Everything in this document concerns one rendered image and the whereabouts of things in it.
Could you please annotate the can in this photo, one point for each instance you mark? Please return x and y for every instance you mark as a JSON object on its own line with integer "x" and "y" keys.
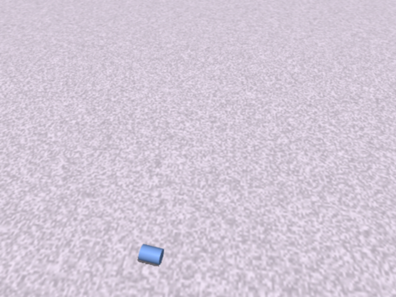
{"x": 151, "y": 254}

